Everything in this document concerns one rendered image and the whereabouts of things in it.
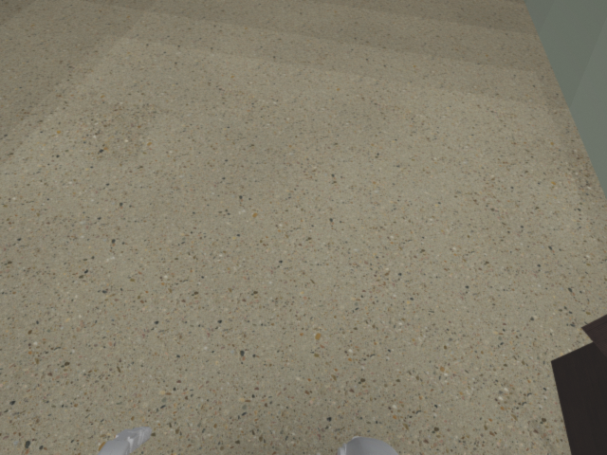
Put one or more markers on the cupboard door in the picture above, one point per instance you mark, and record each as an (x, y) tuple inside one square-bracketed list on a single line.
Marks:
[(597, 331)]

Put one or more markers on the robot left hand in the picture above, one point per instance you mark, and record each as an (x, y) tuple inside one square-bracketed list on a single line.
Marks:
[(126, 441)]

